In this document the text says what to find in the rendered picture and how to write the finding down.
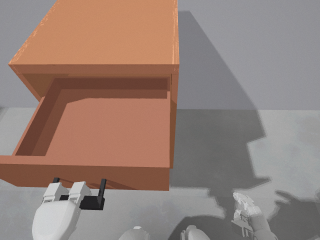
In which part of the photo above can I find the handle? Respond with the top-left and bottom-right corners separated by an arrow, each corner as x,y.
41,177 -> 107,211

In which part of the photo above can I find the drawer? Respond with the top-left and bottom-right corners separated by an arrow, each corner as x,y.
0,76 -> 171,191

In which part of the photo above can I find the robot right hand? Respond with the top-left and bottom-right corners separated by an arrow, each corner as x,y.
231,192 -> 271,240

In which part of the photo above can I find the robot left hand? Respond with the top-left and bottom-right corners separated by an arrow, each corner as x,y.
32,181 -> 92,240

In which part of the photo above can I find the left robot shin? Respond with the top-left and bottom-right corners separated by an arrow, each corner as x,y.
133,226 -> 143,230

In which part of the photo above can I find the robot left thigh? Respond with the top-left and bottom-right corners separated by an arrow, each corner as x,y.
119,229 -> 150,240

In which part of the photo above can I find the cabinet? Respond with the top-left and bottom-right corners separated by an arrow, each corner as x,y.
8,0 -> 180,169

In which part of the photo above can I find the robot right forearm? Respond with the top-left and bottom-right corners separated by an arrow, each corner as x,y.
252,229 -> 278,240

